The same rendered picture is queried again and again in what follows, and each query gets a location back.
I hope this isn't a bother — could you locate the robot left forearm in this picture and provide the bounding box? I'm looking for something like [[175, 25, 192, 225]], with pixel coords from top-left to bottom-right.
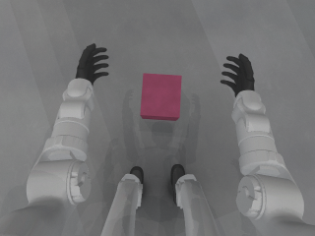
[[26, 78, 95, 200]]

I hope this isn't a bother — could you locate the robot left shin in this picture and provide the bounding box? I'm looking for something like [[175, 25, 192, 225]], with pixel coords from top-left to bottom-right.
[[117, 174, 140, 189]]

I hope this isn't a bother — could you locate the left robot foot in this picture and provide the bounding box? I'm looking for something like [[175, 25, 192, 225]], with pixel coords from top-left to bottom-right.
[[130, 166, 144, 184]]

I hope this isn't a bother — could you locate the robot left upper arm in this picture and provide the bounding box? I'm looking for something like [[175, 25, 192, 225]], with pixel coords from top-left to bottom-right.
[[0, 158, 92, 236]]

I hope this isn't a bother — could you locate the carton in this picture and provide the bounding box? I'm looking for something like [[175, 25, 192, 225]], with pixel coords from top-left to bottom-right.
[[140, 73, 182, 121]]

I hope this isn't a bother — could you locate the robot right forearm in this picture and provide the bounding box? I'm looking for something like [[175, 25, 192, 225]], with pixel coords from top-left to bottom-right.
[[231, 89, 304, 212]]

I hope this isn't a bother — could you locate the robot right upper arm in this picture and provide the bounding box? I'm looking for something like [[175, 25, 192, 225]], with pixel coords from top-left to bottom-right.
[[235, 173, 315, 236]]

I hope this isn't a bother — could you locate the left robot hand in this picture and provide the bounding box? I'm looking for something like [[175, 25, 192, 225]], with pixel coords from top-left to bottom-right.
[[75, 43, 109, 86]]

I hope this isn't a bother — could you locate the right robot hand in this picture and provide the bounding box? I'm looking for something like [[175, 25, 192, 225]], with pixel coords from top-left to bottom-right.
[[220, 53, 255, 97]]

